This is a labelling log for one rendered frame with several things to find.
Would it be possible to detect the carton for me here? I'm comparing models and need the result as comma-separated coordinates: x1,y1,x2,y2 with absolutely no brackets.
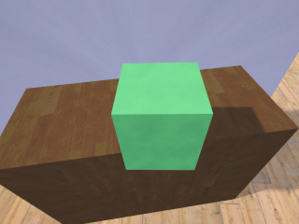
111,62,213,171

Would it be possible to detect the pedestal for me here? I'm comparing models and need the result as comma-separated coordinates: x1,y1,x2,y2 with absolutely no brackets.
0,65,299,224

